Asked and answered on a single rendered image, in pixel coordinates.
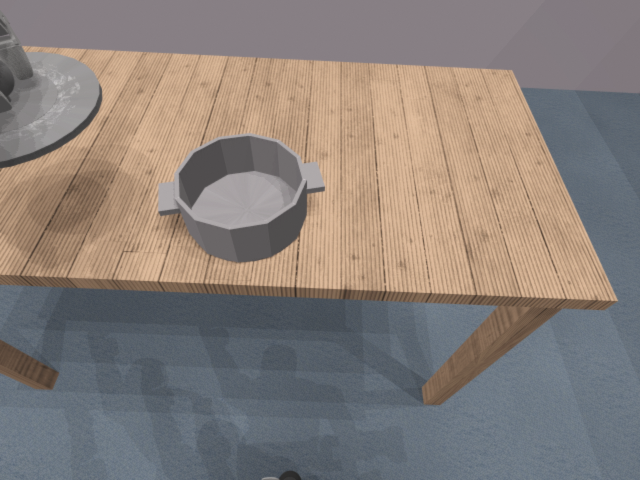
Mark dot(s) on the table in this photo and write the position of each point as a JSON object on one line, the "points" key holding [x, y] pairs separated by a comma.
{"points": [[439, 188]]}

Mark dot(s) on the left robot hand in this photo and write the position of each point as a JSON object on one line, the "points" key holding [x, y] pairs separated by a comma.
{"points": [[14, 56]]}

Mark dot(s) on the lid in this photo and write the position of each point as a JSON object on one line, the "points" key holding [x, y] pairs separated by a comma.
{"points": [[49, 109]]}

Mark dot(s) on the pot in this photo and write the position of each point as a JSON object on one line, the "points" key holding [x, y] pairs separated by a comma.
{"points": [[242, 197]]}

